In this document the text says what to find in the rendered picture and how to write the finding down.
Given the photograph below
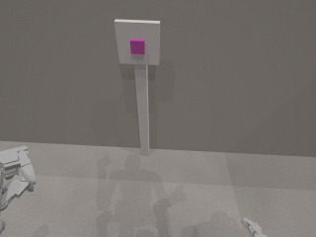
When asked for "panel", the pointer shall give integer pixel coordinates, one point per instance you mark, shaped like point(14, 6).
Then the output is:
point(150, 32)

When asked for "right robot hand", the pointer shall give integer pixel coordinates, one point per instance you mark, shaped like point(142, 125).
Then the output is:
point(254, 229)

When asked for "button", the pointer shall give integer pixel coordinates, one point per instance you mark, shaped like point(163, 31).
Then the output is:
point(137, 46)

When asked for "left robot hand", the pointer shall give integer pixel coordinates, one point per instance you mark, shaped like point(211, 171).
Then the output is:
point(16, 166)

